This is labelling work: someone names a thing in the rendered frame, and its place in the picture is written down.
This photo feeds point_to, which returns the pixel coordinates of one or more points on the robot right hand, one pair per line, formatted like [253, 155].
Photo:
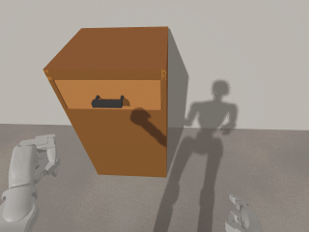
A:
[246, 221]

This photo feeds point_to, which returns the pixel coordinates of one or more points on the robot left forearm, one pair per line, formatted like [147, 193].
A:
[19, 211]

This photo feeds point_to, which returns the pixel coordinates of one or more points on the robot left hand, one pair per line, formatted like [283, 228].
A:
[30, 153]

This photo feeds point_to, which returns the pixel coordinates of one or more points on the drawer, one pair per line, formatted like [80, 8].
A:
[138, 94]

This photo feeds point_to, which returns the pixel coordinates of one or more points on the handle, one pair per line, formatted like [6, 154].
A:
[96, 103]

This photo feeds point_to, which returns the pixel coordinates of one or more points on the cabinet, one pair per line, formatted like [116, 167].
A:
[119, 142]

